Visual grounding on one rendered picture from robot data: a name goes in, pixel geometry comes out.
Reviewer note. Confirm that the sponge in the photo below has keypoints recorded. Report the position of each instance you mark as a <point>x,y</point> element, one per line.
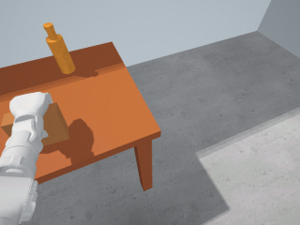
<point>54,124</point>

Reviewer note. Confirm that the table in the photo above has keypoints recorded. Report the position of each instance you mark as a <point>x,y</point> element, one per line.
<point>102,106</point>

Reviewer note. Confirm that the left robot upper arm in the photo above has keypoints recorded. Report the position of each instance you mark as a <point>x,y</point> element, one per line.
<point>18,198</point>

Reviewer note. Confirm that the left robot hand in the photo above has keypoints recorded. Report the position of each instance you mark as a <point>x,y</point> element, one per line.
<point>36,102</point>

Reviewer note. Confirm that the left robot forearm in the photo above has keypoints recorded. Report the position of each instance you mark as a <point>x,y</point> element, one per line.
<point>20,156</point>

